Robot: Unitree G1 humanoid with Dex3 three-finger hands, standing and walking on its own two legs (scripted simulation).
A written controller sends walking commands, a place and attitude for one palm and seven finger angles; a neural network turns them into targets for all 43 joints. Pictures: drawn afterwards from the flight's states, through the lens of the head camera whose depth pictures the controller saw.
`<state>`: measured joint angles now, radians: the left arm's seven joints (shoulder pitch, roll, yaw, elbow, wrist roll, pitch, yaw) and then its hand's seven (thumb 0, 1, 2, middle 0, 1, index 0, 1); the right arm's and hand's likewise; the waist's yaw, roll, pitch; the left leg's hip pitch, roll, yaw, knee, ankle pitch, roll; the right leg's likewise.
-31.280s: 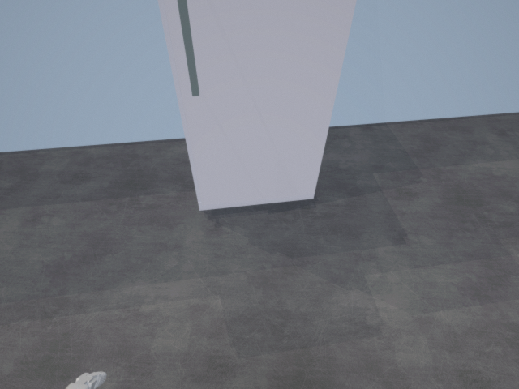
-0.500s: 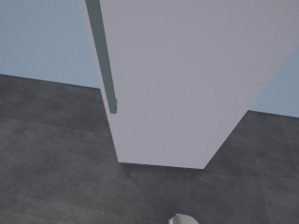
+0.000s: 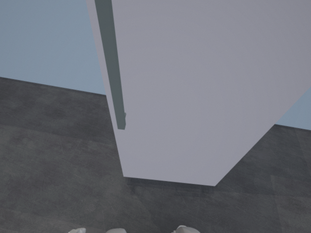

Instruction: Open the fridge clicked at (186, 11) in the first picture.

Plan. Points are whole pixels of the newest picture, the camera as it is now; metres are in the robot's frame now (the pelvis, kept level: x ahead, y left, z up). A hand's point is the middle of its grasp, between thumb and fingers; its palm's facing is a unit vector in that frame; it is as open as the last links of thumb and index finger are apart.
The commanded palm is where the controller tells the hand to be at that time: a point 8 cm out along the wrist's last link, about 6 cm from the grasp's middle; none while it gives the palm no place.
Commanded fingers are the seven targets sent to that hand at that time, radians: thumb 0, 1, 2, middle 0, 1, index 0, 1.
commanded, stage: come to a stop and stand still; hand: left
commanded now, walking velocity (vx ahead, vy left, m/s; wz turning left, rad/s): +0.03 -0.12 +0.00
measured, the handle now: (116, 69) +0.45 +0.13 +0.17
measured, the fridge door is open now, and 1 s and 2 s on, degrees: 5 5 5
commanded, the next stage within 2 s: look again from close up in 1.20 s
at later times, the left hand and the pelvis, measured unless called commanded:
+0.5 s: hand out of the picture -0.02 +0.14 -0.16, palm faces +0.02 -0.99 -0.15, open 7.4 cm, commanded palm none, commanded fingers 0.00 0.90 0.90 -0.20 -0.30 -0.20 -0.30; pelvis -0.01 -0.02 +0.02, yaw +0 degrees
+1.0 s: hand out of the picture +0.04 +0.21 -0.15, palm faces -0.03 -0.96 -0.26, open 7.4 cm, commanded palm none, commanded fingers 0.00 0.90 0.90 -0.20 -0.30 -0.20 -0.30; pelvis +0.00 +0.02 +0.01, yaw -2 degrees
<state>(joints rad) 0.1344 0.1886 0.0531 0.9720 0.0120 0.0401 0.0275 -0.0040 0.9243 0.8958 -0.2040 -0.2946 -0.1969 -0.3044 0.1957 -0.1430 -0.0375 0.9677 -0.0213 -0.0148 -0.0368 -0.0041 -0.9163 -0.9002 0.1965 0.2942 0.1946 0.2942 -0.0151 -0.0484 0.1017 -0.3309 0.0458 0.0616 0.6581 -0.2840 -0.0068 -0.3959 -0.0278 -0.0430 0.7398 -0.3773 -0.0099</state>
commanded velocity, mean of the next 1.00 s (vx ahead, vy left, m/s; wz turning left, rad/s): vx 0.00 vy -0.02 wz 0.00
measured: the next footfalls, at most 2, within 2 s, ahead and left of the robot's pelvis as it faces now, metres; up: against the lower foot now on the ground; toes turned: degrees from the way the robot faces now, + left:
right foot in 0.20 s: +0.01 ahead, -0.12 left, +0.00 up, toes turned -2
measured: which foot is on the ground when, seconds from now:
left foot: down 0.00-1.00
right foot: up 0.00-0.18, down 0.20-1.00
